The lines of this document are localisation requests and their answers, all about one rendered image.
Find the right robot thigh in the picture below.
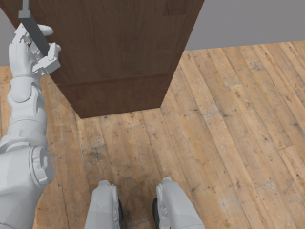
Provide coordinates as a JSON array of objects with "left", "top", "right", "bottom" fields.
[{"left": 156, "top": 181, "right": 206, "bottom": 229}]

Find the left robot forearm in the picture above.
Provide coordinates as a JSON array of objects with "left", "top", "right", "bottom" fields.
[{"left": 0, "top": 76, "right": 48, "bottom": 154}]

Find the robot left upper arm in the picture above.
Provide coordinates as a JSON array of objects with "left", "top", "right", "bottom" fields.
[{"left": 0, "top": 145, "right": 55, "bottom": 229}]

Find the robot left hand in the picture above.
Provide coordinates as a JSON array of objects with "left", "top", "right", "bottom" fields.
[{"left": 9, "top": 23, "right": 62, "bottom": 83}]

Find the cupboard door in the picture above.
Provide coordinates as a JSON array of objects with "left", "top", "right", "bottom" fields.
[{"left": 2, "top": 0, "right": 201, "bottom": 85}]

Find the robot right shin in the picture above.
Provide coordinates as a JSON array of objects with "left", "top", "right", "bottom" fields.
[{"left": 157, "top": 177, "right": 178, "bottom": 229}]

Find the handle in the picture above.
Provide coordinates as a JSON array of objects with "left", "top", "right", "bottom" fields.
[{"left": 18, "top": 0, "right": 59, "bottom": 69}]

